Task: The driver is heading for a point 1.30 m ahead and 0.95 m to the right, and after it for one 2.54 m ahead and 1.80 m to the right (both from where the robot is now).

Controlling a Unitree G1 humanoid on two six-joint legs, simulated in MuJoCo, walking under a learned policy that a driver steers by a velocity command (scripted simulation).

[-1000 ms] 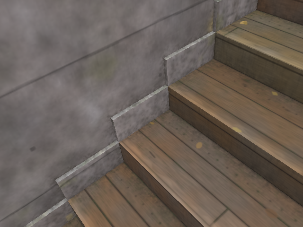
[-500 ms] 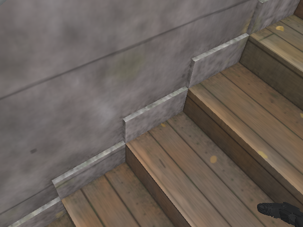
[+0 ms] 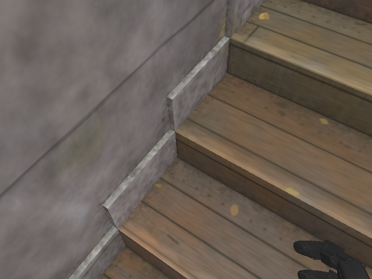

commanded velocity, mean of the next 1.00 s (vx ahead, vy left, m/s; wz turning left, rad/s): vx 0.01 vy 0.00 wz -0.59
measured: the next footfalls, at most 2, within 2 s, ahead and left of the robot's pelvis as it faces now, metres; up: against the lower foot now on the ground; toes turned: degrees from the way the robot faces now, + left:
left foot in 0.28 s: +0.21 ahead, +0.11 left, +0.00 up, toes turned -12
right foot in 0.70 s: +0.04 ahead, -0.12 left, +0.00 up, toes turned -25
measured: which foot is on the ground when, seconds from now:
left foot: up 0.00-0.26, down 0.28-0.68, up 0.70-1.00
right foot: down 0.00-0.28, up 0.30-0.68, down 0.70-1.00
